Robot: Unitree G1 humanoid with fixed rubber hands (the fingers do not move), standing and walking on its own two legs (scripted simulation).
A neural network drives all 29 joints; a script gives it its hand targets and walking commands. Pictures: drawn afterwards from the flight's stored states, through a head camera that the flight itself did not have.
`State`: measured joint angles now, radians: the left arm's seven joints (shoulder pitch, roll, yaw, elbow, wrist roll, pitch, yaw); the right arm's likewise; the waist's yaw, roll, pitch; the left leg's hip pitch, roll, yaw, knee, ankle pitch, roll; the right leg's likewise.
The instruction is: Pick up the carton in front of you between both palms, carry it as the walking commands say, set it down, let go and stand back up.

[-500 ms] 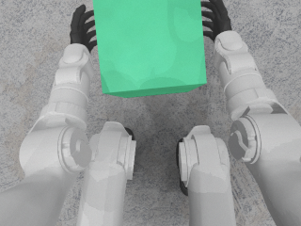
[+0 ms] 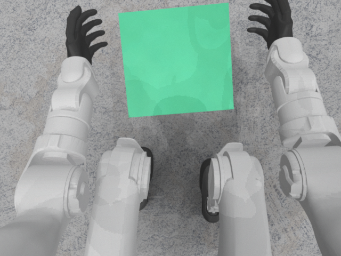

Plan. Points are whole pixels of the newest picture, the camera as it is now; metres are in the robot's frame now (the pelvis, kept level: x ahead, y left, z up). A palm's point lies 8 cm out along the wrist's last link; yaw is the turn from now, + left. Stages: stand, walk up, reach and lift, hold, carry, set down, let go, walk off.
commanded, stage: set down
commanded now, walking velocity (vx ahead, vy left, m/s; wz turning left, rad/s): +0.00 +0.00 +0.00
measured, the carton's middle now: (176, 73) +0.48 +0.01 -0.27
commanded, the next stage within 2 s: let go in 0.82 s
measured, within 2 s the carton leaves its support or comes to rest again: neither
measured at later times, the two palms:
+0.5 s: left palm (12, 21) +0.49 +0.21 +0.02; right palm out of the picture +0.53 -0.19 +0.02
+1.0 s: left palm out of the picture +0.47 +0.21 +0.16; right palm out of the picture +0.51 -0.20 +0.16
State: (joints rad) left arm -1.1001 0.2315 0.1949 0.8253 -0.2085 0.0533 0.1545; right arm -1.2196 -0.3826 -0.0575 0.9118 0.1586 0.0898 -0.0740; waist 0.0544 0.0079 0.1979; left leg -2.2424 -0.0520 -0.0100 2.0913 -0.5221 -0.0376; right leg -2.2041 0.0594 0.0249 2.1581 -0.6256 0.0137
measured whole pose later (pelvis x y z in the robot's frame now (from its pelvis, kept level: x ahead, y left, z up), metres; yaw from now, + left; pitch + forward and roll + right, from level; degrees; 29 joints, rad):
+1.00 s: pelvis +0.05 +0.00 +0.26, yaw -1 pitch +43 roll +0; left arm -0.71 0.13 0.30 0.68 0.04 0.08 0.02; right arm -0.85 -0.24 -0.25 0.82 -0.08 0.11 0.01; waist 0.06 -0.01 -0.13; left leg -1.51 -0.03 -0.04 1.08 -0.32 -0.02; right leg -1.49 0.06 0.05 1.12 -0.38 0.01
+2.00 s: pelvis +0.12 +0.00 +0.38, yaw -1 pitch -5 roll +0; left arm 0.21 0.21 0.05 0.42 0.02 0.15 -0.08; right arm 0.22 -0.21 -0.04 0.42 -0.01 0.14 0.07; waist 0.00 -0.01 0.11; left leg -0.09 -0.02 -0.05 0.44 -0.25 -0.01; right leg -0.06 0.03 0.05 0.45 -0.30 -0.01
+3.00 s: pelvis +0.13 +0.02 +0.39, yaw -1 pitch -2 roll +0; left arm 0.17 0.36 0.01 0.88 0.03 0.00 0.02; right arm 0.15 -0.36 -0.02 0.91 -0.03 -0.01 -0.02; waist 0.00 -0.02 0.01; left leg -0.15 -0.03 -0.03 0.42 -0.24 0.02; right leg -0.10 0.00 0.06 0.40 -0.27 0.02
